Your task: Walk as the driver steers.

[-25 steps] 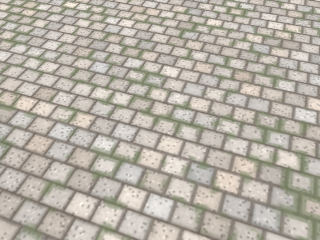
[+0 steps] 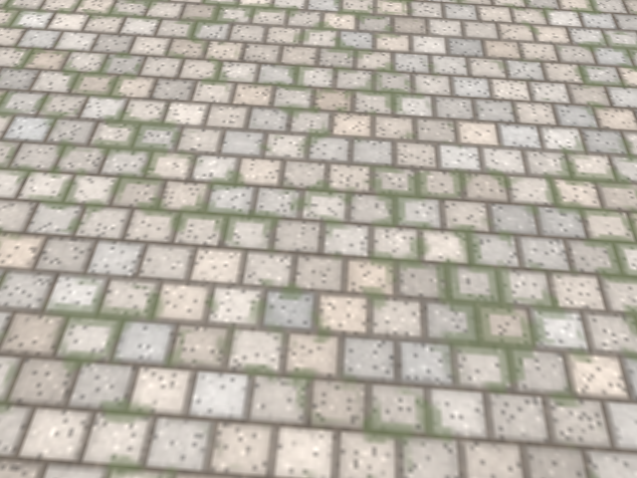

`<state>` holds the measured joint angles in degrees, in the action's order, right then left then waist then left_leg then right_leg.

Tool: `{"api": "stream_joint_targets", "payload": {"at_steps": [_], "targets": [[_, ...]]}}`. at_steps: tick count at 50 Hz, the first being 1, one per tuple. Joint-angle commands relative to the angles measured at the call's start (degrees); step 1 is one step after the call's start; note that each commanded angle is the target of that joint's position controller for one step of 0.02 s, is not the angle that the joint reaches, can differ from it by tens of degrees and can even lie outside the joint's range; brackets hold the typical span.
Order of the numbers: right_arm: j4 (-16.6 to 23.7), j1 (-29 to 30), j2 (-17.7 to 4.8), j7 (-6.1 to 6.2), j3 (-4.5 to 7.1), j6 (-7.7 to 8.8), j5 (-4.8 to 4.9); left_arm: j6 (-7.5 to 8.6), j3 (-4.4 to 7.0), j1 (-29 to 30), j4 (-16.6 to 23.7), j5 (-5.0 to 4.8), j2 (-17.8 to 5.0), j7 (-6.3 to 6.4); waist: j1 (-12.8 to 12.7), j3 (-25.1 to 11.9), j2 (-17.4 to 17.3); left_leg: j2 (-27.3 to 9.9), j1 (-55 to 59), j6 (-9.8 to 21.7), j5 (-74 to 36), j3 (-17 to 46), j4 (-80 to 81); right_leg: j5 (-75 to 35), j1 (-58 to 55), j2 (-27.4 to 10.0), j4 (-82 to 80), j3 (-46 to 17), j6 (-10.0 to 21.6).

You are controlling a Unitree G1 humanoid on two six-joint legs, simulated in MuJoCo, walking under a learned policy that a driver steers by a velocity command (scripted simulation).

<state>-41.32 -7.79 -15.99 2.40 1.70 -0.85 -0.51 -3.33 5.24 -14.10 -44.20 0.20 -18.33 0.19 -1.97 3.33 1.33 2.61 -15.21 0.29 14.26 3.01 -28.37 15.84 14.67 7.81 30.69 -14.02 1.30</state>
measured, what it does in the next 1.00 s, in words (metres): steps on the spot: right foot, then left foot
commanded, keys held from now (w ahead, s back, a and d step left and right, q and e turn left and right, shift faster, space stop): e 0.16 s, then no key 0.84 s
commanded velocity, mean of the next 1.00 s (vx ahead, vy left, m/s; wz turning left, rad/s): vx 0.00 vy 0.00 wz -0.23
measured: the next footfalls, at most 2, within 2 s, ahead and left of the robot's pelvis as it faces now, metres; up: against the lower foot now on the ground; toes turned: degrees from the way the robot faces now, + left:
right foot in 0.42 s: +0.00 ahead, -0.11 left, +0.00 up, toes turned -8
left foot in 0.72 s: +0.02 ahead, +0.11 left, +0.00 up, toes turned -11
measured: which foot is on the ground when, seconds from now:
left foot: down 0.00-0.42, up 0.44-0.70, down 0.72-1.00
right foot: down 0.00-0.00, up 0.02-0.40, down 0.42-1.00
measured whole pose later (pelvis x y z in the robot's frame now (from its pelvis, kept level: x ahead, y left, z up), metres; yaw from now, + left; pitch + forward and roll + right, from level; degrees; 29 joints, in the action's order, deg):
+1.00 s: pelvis -0.03 +0.00 +0.01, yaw -11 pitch -2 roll +0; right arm -58.1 -14.0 -12.6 1.6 0.2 -0.3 -0.7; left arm -0.8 0.6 -12.0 -59.7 0.5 -14.0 1.4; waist -0.1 2.3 0.2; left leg 0.2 -6.7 0.4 13.3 0.3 -22.2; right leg 11.3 7.9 2.3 21.4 -1.9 1.4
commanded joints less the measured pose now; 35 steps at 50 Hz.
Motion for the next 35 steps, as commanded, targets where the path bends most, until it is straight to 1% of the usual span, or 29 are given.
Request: {"api": "stream_joint_targets", "payload": {"at_steps": [1,2,3,4,5,6,7,9,11,14,15,17,18,19,20,21,22,23,24,25,26,27,28,29,31,33,34,35], "targets": [[3.8,-2.4,-15.4,0.86,3.26,0.70,-0.68,0.87,0.63,-3.0,4.7,0.08,-2.8,0.59,0.3,-6.2,-16.0,-25.7,12.6,9.8,-12.8,26.8,15.4,20.0,14.4,3.9,17.0,5.6,-1.0],[3.3,-4.9,-12.8,0.38,3.03,0.25,-0.61,0.52,1.62,-2.7,3.8,1.71,-7.5,0.67,1.4,-6.7,-11.4,-27.3,9.3,14.3,-16.9,25.3,13.3,20.5,13.5,-1.3,27.9,7.0,-1.4],[3.8,-2.8,-8.6,0.11,1.80,0.23,-0.40,0.33,2.05,-1.4,3.0,1.48,-8.1,0.23,0.5,-4.1,-7.6,-23.5,6.5,13.7,-17.5,19.4,12.9,16.7,13.3,-2.6,31.5,6.6,-1.4],[4.4,0.2,-6.6,-0.02,1.26,0.14,-0.50,-0.05,2.07,-1.5,2.2,1.23,-7.4,-0.32,-0.4,-1.9,-6.6,-19.3,4.5,11.8,-16.8,12.9,12.8,13.0,12.8,-3.5,33.6,7.3,-2.0],[4.7,1.4,-6.4,0.22,1.16,0.20,-0.73,-0.42,1.96,-1.7,2.1,1.11,-7.0,-1.10,-0.7,-2.3,-8.7,-16.5,5.4,10.4,-17.7,8.8,12.4,10.1,13.2,-3.7,35.2,8.4,-2.6],[4.7,1.0,-6.5,0.40,1.20,0.30,-0.92,-0.63,1.71,-2.1,1.9,0.81,-6.4,-1.76,-0.3,-2.7,-10.3,-14.9,6.7,10.2,-21.7,5.8,11.6,9.0,13.9,-3.6,35.8,9.5,-3.5],[4.4,-0.3,-6.7,0.37,1.33,0.36,-1.00,-0.73,1.48,-1.4,2.0,0.52,-6.1,-2.12,0.5,-3.2,-10.1,-14.5,8.0,10.3,-23.5,4.1,11.1,8.4,14.2,-3.6,35.3,10.2,-4.1],[3.5,-3.4,-7.0,0.23,1.65,0.57,-0.91,-0.88,1.02,1.2,3.0,0.32,-5.4,-2.40,2.4,-4.0,-9.5,-15.6,11.0,11.4,-24.2,3.8,10.6,8.4,15.0,-3.8,32.4,10.6,-4.7],[2.3,-5.5,-7.6,0.02,1.99,0.80,-0.83,-1.12,0.45,2.7,3.6,0.47,-4.3,-2.35,3.3,-4.2,-9.9,-16.9,12.7,12.3,-23.7,4.3,10.2,9.3,14.6,-4.0,27.9,10.3,-4.6],[1.7,-4.9,-8.1,-0.74,2.20,0.98,-0.94,-1.25,-0.60,3.5,3.7,0.41,-2.7,-2.12,3.3,-4.5,-10.7,-17.1,10.7,12.3,-22.6,3.1,9.3,10.7,9.0,-4.8,18.4,11.9,-3.4],[1.5,-4.6,-8.4,-1.08,2.28,0.94,-1.02,-1.20,-0.94,3.6,3.7,0.28,-2.3,-1.96,3.4,-4.6,-11.3,-16.9,9.4,12.3,-23.1,2.6,8.8,11.1,6.3,-4.8,15.0,12.9,-2.9],[0.7,-5.1,-9.2,-1.62,2.51,0.64,-1.12,-0.96,-1.31,3.5,3.6,-0.02,-2.3,-1.53,3.5,-5.1,-12.3,-17.0,8.4,12.3,-26.0,2.8,7.1,10.9,2.4,-4.4,9.2,14.8,-2.0],[0.3,-5.0,-9.4,-1.79,2.57,0.40,-0.95,-0.72,-1.53,2.7,3.3,-0.06,-2.1,-1.35,2.9,-5.3,-12.0,-16.8,7.9,11.9,-26.9,2.7,5.8,8.6,0.2,-4.4,4.8,15.5,-1.5],[0.0,-4.4,-9.5,-1.89,2.55,0.06,-0.55,-0.32,-1.81,1.0,2.5,0.09,-1.5,-1.16,1.5,-5.4,-11.0,-16.0,6.4,10.6,-26.6,1.8,3.9,3.1,-3.8,-4.3,-2.9,16.3,-0.7],[-0.7,-5.0,-9.1,-1.94,2.40,-0.13,-0.26,0.34,-2.06,0.1,2.0,0.62,-1.8,-0.85,0.5,-5.1,-8.9,-15.1,3.3,7.9,-23.3,0.9,2.0,-5.5,-9.0,-5.1,-12.7,15.0,0.0],[-0.6,-7.0,-6.6,-2.13,1.80,-0.08,-0.35,1.20,-1.86,0.2,2.2,1.72,-4.6,-0.45,1.4,-6.7,-1.7,-12.3,-2.1,4.0,-13.8,-1.6,-3.0,-6.9,-15.4,-12.5,-17.4,5.1,1.1],[1.3,-7.8,-1.6,-2.28,0.30,-0.11,-0.22,1.74,-1.21,3.5,3.8,1.36,-9.8,-0.26,3.7,-5.5,11.5,-4.1,-9.0,0.1,9.9,-7.3,-7.1,-21.2,-13.6,-26.2,-17.6,-10.0,6.5],[0.1,-4.9,-4.6,-1.39,0.91,-1.33,-0.10,2.23,-1.64,1.7,2.5,1.26,-7.1,0.04,-0.1,-5.1,9.3,-5.0,-3.5,0.0,17.9,-2.8,-13.2,-22.3,-6.3,-27.8,-15.9,-8.3,12.0],[-0.2,-5.1,-5.3,-1.51,1.20,-1.93,0.42,2.53,-2.67,4.1,2.3,1.30,-4.4,0.12,1.8,-2.9,7.4,-4.6,-3.9,0.2,16.7,-1.6,-15.7,-21.4,-5.4,-25.2,-16.1,-5.4,12.5],[-1.2,-5.4,-5.2,-1.67,1.31,-2.04,0.34,2.61,-3.35,6.4,2.0,1.26,-2.7,0.39,2.7,-1.6,6.8,-4.6,-4.2,0.2,14.1,-1.1,-15.8,-19.6,-4.8,-22.3,-16.5,-2.1,10.8],[-2.1,-6.1,-5.5,-1.76,1.57,-1.97,-0.05,2.70,-3.56,7.3,1.8,1.19,-2.6,0.82,3.3,-1.2,7.7,-4.3,-4.7,0.0,11.8,-1.6,-15.6,-21.4,-6.0,-19.8,-16.0,0.2,9.2],[-3.2,-7.5,-5.6,-1.84,1.65,-1.91,-0.60,2.90,-3.67,6.8,1.2,0.94,-2.6,1.14,3.3,-2.3,8.0,-3.9,-4.1,-0.4,10.7,-1.9,-15.7,-27.0,-7.6,-18.6,-14.6,2.0,8.9],[-4.2,-8.5,-5.1,-1.85,1.49,-1.84,-0.73,2.99,-3.80,6.1,0.6,0.78,-2.6,1.15,3.2,-3.6,6.9,-3.5,-3.3,-0.8,10.7,-2.2,-15.5,-30.8,-8.9,-18.2,-13.5,3.1,8.9],[-4.7,-8.6,-4.3,-1.81,1.24,-1.81,-0.56,3.08,-3.91,5.5,0.0,0.65,-2.4,1.13,3.0,-4.3,6.1,-3.4,-2.4,-1.2,10.7,-2.3,-14.2,-32.0,-9.4,-18.2,-12.8,3.7,9.0],[-5.3,-7.5,-3.0,-1.51,0.76,-1.84,-0.09,3.10,-4.00,5.3,-1.2,0.76,-2.5,1.17,2.3,-4.2,6.0,-3.3,-0.6,-1.5,10.2,-2.7,-9.5,-29.0,-9.1,-17.8,-12.2,3.6,8.9],[-6.3,-7.5,-2.9,-1.04,0.62,-1.86,0.14,2.96,-3.96,5.5,-2.3,0.90,-2.7,1.30,2.0,-3.7,6.4,-2.9,1.6,-1.4,8.0,-3.2,-3.8,-24.9,-8.2,-17.7,-11.8,2.4,8.7],[-7.1,-8.3,-2.6,-0.83,0.48,-1.71,0.14,2.87,-3.93,6.1,-2.8,0.73,-2.7,1.36,2.8,-3.7,5.7,-2.8,4.0,-1.2,3.9,-3.6,1.3,-22.3,-7.2,-17.1,-11.2,2.4,7.9],[-8.1,-9.5,-2.3,-0.65,0.26,-1.35,-0.11,2.84,-3.86,6.6,-3.2,0.44,-2.8,1.40,3.8,-3.8,4.5,-3.5,8.3,-0.9,-4.2,-3.1,7.5,-18.7,-5.0,-16.5,-11.0,2.4,6.4]]}}
Keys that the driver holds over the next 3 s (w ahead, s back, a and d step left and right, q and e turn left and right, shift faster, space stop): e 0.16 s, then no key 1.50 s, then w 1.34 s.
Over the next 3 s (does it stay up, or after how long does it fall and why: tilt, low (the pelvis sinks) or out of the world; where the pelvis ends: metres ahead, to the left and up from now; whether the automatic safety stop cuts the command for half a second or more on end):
stays up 0.57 -0.15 -0.01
